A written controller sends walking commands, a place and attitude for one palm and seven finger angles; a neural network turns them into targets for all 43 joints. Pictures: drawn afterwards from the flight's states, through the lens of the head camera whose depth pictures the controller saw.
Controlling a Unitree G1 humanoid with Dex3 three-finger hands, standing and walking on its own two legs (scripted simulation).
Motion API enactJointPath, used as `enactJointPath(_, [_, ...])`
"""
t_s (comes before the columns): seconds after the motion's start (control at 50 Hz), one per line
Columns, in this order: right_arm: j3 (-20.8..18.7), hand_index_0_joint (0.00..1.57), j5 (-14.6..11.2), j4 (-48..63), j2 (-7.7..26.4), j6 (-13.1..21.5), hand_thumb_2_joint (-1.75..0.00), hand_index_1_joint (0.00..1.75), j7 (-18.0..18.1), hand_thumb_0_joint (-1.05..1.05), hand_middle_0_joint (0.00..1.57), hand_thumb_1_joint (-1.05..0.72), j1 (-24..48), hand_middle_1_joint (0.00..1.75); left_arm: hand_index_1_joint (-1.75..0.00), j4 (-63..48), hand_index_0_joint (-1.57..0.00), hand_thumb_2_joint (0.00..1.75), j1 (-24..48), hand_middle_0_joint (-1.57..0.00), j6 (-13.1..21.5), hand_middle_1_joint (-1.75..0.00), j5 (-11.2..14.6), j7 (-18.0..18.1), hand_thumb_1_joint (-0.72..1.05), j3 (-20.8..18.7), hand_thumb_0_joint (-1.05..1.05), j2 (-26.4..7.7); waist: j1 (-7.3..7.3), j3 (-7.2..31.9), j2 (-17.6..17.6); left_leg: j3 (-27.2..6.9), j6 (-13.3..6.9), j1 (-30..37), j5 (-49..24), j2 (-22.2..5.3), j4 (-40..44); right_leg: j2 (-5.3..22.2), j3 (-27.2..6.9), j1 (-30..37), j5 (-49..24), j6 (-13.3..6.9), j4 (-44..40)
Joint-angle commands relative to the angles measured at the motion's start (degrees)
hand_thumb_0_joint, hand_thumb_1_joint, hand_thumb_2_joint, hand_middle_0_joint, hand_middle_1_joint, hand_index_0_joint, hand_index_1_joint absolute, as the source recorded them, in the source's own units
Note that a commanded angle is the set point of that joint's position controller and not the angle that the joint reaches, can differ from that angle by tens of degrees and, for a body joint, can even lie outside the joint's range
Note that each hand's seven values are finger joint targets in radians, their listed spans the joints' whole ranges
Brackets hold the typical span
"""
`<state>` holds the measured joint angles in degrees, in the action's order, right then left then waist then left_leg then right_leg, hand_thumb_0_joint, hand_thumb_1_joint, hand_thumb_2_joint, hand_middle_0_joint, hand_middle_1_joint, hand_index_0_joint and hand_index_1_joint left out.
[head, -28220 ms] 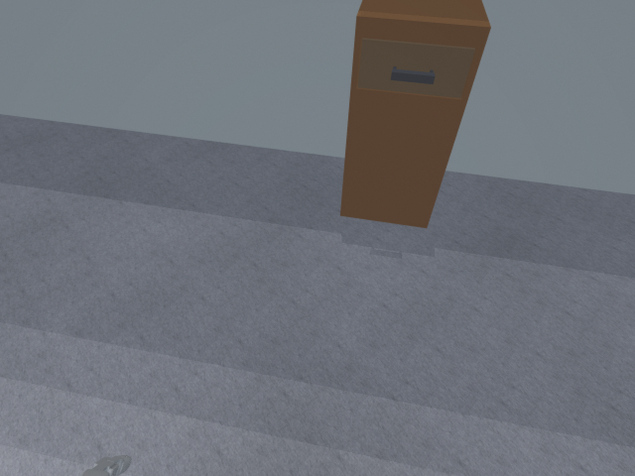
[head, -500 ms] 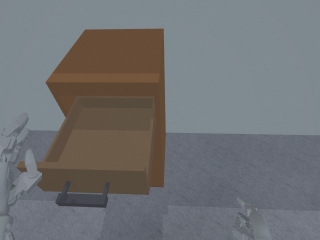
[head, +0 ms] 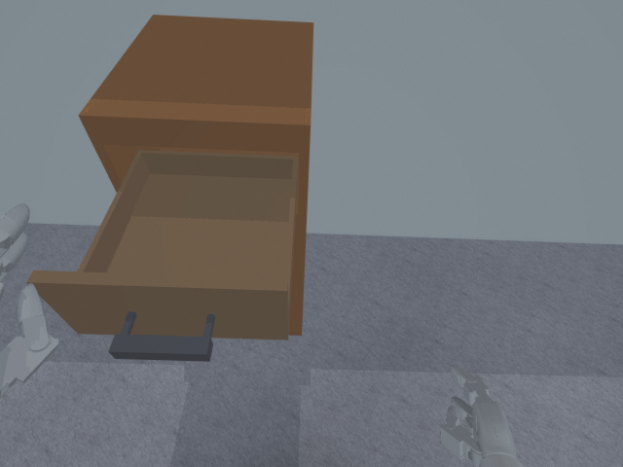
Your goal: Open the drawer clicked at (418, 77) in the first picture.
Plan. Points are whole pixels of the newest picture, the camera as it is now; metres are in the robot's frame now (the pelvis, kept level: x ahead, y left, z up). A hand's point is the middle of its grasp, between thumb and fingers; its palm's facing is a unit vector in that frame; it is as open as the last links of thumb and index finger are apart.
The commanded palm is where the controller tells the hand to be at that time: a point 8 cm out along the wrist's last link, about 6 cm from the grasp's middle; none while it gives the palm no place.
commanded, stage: step back with the hand held close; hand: left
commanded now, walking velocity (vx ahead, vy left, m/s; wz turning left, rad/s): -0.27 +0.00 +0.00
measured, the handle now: (166, 333) +0.30 +0.23 -0.06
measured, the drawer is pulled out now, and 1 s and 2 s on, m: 0.30 0.30 0.30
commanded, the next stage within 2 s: stop stepping back and stand still in 0.50 s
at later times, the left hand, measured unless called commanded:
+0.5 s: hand out of the picture +0.08 +0.20 +0.17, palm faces +0.31 -0.80 -0.52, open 7.4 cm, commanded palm +0.02 +0.25 +0.19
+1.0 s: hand out of the picture -0.06 +0.19 +0.18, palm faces +0.46 -0.76 -0.47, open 7.4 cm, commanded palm -0.11 +0.23 +0.19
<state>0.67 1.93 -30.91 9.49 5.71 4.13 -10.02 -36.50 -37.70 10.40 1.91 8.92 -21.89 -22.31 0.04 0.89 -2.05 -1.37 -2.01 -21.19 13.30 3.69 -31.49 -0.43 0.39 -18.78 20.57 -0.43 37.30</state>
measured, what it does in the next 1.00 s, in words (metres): walks backwards: right foot, then left foot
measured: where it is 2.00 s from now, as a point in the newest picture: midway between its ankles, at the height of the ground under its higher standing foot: outside the picture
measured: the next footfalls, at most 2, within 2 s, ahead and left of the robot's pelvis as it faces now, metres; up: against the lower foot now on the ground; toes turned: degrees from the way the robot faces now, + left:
right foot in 0.02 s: -0.07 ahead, -0.12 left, +0.00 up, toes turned -2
left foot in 0.30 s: -0.03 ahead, +0.12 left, +0.00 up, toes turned +2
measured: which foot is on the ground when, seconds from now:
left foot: down 0.00-0.10, up 0.12-0.28, down 0.30-0.54, up 0.56-0.80, down 0.82-1.00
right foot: up 0.00-0.00, down 0.02-0.86, up 0.88-0.96, down 0.98-1.00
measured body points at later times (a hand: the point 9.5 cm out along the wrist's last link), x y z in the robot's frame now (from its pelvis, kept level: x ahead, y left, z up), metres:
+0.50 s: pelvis -0.12 -0.03 +0.00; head -0.08 -0.03 +0.44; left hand +0.06 +0.24 +0.20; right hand +0.08 -0.25 -0.08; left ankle -0.07 +0.12 -0.73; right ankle -0.11 -0.12 -0.73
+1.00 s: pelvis -0.23 -0.06 +0.00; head -0.26 -0.07 +0.45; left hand -0.09 +0.23 +0.21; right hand -0.08 -0.29 -0.09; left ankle -0.27 +0.09 -0.73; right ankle -0.17 -0.12 -0.73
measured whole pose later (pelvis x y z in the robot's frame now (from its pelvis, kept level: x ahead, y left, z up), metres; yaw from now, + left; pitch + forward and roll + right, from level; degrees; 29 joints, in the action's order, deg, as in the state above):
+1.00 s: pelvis -0.23 -0.06 +0.00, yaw +3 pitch -2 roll +2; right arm 0.0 -0.5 -35.7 11.6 7.3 3.4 -17.3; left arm -32.9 -37.5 10.6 1.2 9.7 -21.5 -22.4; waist -0.7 3.3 -1.3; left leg 0.6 1.6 -9.1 20.1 -0.4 -30.9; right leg -1.2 2.9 -19.2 15.1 -0.9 34.8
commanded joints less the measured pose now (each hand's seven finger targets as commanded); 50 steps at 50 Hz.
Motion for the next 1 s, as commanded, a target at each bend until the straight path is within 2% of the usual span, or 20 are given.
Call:
enactJointPath(0.0, [-3.3,0.2,0.3,6.1,9.7,3.8,-0.9,0.3,1.0,0.0,0.2,-0.9,2.6,0.3,-0.3,-11.5,-0.2,0.9,0.8,-0.2,3.6,-0.3,0.1,2.3,0.9,-3.9,0.0,-5.6,-0.93,5.3,10.2,-11.0,-2.2,-0.3,-15.6,-14.4,6.4,1.2,-1.0,6.6,-3.7,-0.4,-8.5])
enactJointPath(0.06, [-3.4,0.2,-1.0,6.5,9.3,2.9,-0.9,0.3,1.0,0.0,0.2,-0.9,3.0,0.3,-0.3,-12.3,-0.2,0.9,3.3,-0.2,3.5,-0.3,0.3,2.2,0.9,-4.6,0.0,-7.5,-2.03,11.4,-1.7,-3.9,1.6,3.7,-12.7,-6.5,-8.1,11.3,-12.5,7.4,-35.4,-5.3,-15.2])
enactJointPath(0.08, [-4.2,0.2,-2.4,6.4,9.4,2.8,-0.9,0.3,0.6,0.0,0.2,-0.9,3.5,0.3,-0.3,-10.5,-0.2,0.9,3.0,-0.2,3.4,-0.3,1.0,1.5,0.9,-4.8,0.0,-7.5,-1.75,11.8,-5.6,-0.7,2.4,3.0,1.3,-2.7,-15.3,17.5,-16.4,6.8,-40.2,-8.2,-16.9])
enactJointPath(0.12, [-3.8,0.2,-3.0,7.1,8.0,2.3,-0.9,0.3,0.0,0.0,0.2,-0.9,5.4,0.3,-0.3,-8.5,-0.2,0.9,0.8,-0.2,3.8,-0.3,1.3,0.6,0.9,-5.7,0.0,-8.0,-0.1,7.7,-6.6,-2.8,2.2,-3.2,13.8,-2.7,-23.9,21.0,-15.5,5.9,-35.7,-10.9,-17.5])
enactJointPath(0.24, [-2.2,0.2,-2.3,6.1,7.1,0.0,-0.9,0.3,0.8,0.0,0.2,-0.9,6.4,0.3,-0.3,-8.4,-0.2,0.9,0.8,-0.2,3.9,-0.3,0.6,0.7,0.9,-6.1,0.0,-8.5,-1.25,3.3,-0.2,1.5,1.6,4.3,-5.1,-5.3,11.1,9.5,-4.4,6.3,-31.6,-2.6,-10.1])
enactJointPath(0.28, [-3.8,0.2,-2.3,6.3,8.8,0.9,-0.9,0.3,0.8,0.0,0.2,-0.9,6.2,0.3,-0.3,-12.4,-0.2,0.9,2.3,-0.2,4.8,-0.3,0.3,0.8,0.9,-6.3,0.0,-10.1,0.25,7.1,10.8,-6.6,-1.2,8.9,-28.2,-15.7,10.7,4.1,-1.8,4.5,-20.9,0.7,-3.5])
enactJointPath(0.32, [-4.9,0.2,-2.8,6.7,8.6,2.6,-0.9,0.3,-0.2,0.0,0.2,-0.9,5.1,0.3,-0.3,-11.6,-0.2,0.9,-0.9,-0.2,4.9,-0.3,0.8,0.3,0.9,-6.4,0.0,-9.5,0.53,11.1,11.2,-4.9,-2.8,11.9,-37.3,-18.6,5.8,2.6,-1.6,2.1,-8.9,0.7,0.2])
enactJointPath(0.36, [-4.2,0.2,-1.5,6.4,7.9,3.1,-0.9,0.3,-0.6,0.0,0.2,-0.9,6.1,0.3,-0.3,-14.5,-0.2,0.9,-1.1,-0.2,4.8,-0.3,0.9,0.0,0.9,-7.9,0.0,-10.3,0.51,11.0,17.2,-7.1,-3.9,5.4,-31.5,-20.4,9.4,2.3,-0.6,3.2,-0.3,0.7,5.4])
enactJointPath(0.48, [-4.2,0.2,-2.4,5.3,9.8,3.8,-0.9,0.3,-1.2,0.0,0.2,-0.9,6.5,0.3,-0.3,-11.6,-0.2,0.9,0.7,-0.2,4.3,-0.3,1.1,-0.1,0.9,-6.6,0.0,-7.8,0.21,4.7,6.7,-2.8,-1.3,-2.9,-13.3,-16.3,2.5,3.5,-0.9,6.7,-14.3,1.1,-8.4])
enactJointPath(0.5, [-4.1,0.2,-2.6,5.6,9.5,3.5,-0.9,0.3,-1.4,0.0,0.2,-0.9,6.7,0.3,-0.3,-10.3,-0.2,0.9,2.2,-0.2,4.5,-0.3,0.9,-0.3,0.9,-6.6,0.0,-8.4,-0.17,3.6,1.9,-0.3,0.4,-4.8,-4.3,-12.4,-1.4,7.0,-5.0,5.5,-20.9,-0.3,-12.2])
enactJointPath(0.52, [-4.8,0.2,-3.4,5.9,8.4,3.2,-0.9,0.3,-1.7,0.0,0.2,-0.9,5.6,0.3,-0.3,-8.9,-0.2,0.9,1.5,-0.2,4.4,-0.3,1.1,-0.2,0.9,-6.8,0.0,-9.1,-0.63,6.8,-7.9,3.3,2.9,-5.1,8.8,-5.1,-11.8,15.8,-18.4,2.7,-20.1,-3.9,-19.3])
enactJointPath(0.54, [-5.8,0.2,-3.6,5.7,8.4,2.6,-0.9,0.3,-2.0,0.0,0.2,-0.9,6.1,0.3,-0.3,-8.1,-0.2,0.9,0.7,-0.2,4.0,-0.3,1.3,0.1,0.9,-6.4,0.0,-9.0,0.58,7.5,-11.2,0.5,3.1,-4.9,15.1,-1.6,-28.1,22.3,-24.2,-1.0,-17.9,-7.4,-24.1])
enactJointPath(0.6, [-3.8,0.2,-2.4,5.3,5.4,0.5,-0.9,0.3,-1.7,0.0,0.2,-0.9,6.2,0.3,-0.3,-5.9,-0.2,0.9,-3.4,-0.2,3.8,-0.3,0.8,0.3,0.9,-6.9,0.0,-7.9,-1.35,9.0,-4.9,-2.4,4.3,-7.2,11.1,-3.9,-35.8,18.1,-14.9,0.8,-15.4,-8.3,-20.5])
enactJointPath(0.74, [-2.2,0.2,-0.8,5.6,8.2,1.3,-0.9,0.3,1.1,0.0,0.2,-0.9,2.3,0.3,-0.3,-10.1,-0.2,0.9,1.1,-0.2,3.2,-0.3,-1.8,2.9,0.9,-3.8,0.0,-7.2,-1.54,6.1,-3.8,3.5,-0.3,9.5,12.5,-3.1,5.9,12.1,-11.4,-0.1,9.8,-3.6,-24.2])
enactJointPath(0.76, [-2.3,0.2,-0.9,5.4,8.7,1.6,-0.9,0.3,1.3,0.0,0.2,-0.9,2.3,0.3,-0.3,-10.9,-0.2,0.9,1.4,-0.2,3.2,-0.3,-1.8,2.9,0.9,-3.7,0.0,-7.8,-1.48,5.6,0.5,3.8,-0.7,10.9,9.2,-4.2,12.9,9.7,-9.6,2.1,6.0,-2.9,-20.6])
enactJointPath(0.82, [-3.4,0.2,-1.3,6.9,10.5,4.2,-0.9,0.3,0.7,0.0,0.2,-0.9,1.6,0.3,-0.3,-13.2,-0.2,0.9,3.7,-0.2,5.2,-0.3,-1.2,2.8,0.9,-4.7,0.0,-8.5,-0.12,2.8,16.6,-9.4,-4.7,6.9,3.4,-16.9,18.7,0.1,-0.2,2.4,-1.2,1.1,-1.4])
enactJointPath(0.84, [-4.0,0.2,-2.3,6.4,10.4,4.8,-0.9,0.3,0.0,0.0,0.2,-0.9,1.5,0.3,-0.3,-12.3,-0.2,0.9,1.9,-0.2,4.7,-0.3,-1.1,2.4,0.9,-5.6,0.0,-9.4,0.33,5.0,14.4,-6.1,-4.7,8.4,-2.4,-17.0,16.1,-0.7,1.9,2.4,-1.5,1.7,3.5])
enactJointPath(0.86, [-3.2,0.2,-2.2,5.0,8.4,5.0,-0.9,0.3,0.0,0.0,0.2,-0.9,1.8,0.3,-0.3,-11.9,-0.2,0.9,1.3,-0.2,4.3,-0.3,-0.6,2.4,0.9,-7.3,0.0,-10.4,-0.17,4.7,19.9,-6.2,-4.7,5.0,4.7,-16.8,17.9,1.0,0.8,1.1,1.5,1.6,6.2])
enactJointPath(0.94, [-3.2,0.2,-2.8,3.4,10.0,4.5,-0.9,0.3,-0.5,0.0,0.2,-0.9,2.7,0.3,-0.3,-4.8,-0.2,0.9,5.1,-0.2,3.2,-0.3,-1.0,1.5,0.9,-3.3,0.0,-6.8,-0.81,-6.8,9.0,-3.0,-3.9,-8.7,13.3,-13.5,12.2,0.6,0.9,10.2,-2.2,1.3,-6.1])
enactJointPath(0.98, [-3.7,0.2,-2.6,3.3,10.5,4.0,-0.9,0.3,0.1,0.0,0.2,-0.9,3.9,0.3,-0.3,-1.3,-0.2,0.9,9.4,-0.2,3.1,-0.3,-1.1,1.0,0.9,-2.8,0.0,-7.0,-1.65,-10.8,-2.2,-1.2,-1.9,-8.4,17.8,-6.9,2.2,5.5,-12.4,3.1,8.5,-1.9,-19.1])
